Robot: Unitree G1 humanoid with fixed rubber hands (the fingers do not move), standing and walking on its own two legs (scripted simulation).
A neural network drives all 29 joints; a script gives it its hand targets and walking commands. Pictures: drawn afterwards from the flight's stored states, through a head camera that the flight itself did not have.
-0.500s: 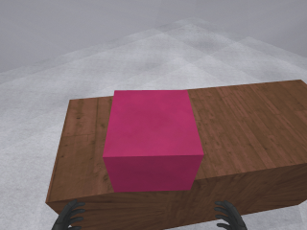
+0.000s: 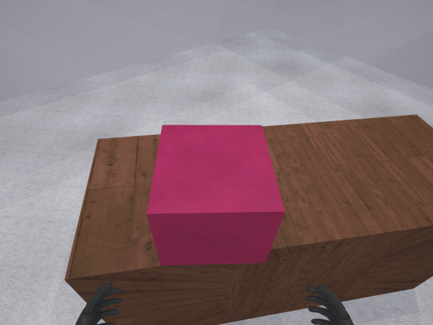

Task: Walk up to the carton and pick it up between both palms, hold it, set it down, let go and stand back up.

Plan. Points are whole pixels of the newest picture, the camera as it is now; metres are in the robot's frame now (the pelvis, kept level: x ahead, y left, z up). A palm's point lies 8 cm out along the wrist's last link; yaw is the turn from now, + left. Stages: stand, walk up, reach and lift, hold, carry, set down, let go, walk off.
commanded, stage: let go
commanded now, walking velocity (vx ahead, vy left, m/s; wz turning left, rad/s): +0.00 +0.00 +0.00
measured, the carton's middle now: (213, 192) +0.44 +0.01 -0.04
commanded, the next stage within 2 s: stand in 0.18 s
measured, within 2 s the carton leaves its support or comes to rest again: neither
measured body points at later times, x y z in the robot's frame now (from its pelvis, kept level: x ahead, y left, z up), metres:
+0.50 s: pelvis +0.00 +0.02 -0.01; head +0.01 +0.03 +0.44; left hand +0.11 +0.27 -0.13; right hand +0.07 -0.23 -0.13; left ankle +0.04 +0.11 -0.74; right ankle -0.04 -0.07 -0.74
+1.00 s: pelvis -0.01 +0.05 +0.00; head -0.02 +0.05 +0.45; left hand +0.03 +0.28 -0.15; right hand -0.01 -0.20 -0.15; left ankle +0.04 +0.11 -0.74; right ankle -0.04 -0.07 -0.74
